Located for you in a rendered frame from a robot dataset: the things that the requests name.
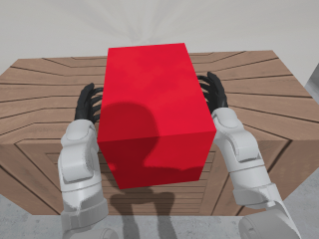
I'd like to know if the pedestal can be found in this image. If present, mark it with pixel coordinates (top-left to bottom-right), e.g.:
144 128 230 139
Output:
0 50 319 216

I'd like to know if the robot left upper arm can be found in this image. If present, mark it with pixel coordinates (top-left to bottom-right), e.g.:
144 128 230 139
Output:
70 228 120 239

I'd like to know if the left robot hand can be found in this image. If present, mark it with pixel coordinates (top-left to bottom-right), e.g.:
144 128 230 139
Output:
74 83 104 124

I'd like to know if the right robot hand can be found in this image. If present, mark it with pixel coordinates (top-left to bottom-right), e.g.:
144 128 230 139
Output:
197 72 228 115

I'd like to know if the robot left forearm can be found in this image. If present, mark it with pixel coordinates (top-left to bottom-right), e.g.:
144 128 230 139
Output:
58 119 109 239

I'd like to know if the carton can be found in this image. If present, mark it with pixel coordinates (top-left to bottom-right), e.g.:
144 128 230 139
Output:
97 43 217 189

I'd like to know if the robot right upper arm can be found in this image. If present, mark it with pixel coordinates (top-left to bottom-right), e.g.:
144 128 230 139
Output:
238 208 300 239

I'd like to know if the robot right forearm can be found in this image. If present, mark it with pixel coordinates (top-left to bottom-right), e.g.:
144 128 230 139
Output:
211 108 302 239

